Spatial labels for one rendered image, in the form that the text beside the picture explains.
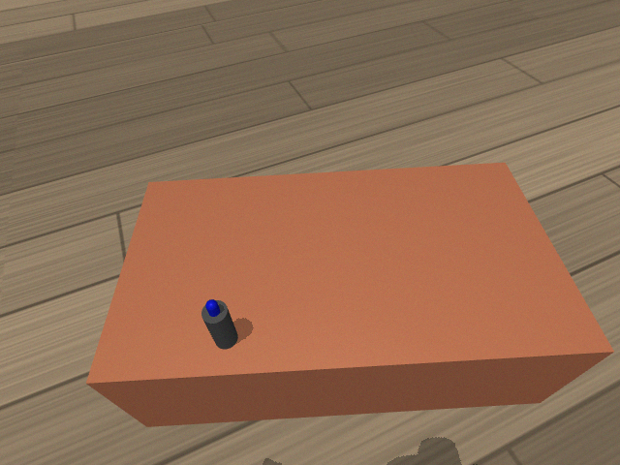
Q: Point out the bottle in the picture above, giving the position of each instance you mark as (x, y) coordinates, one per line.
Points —
(219, 322)

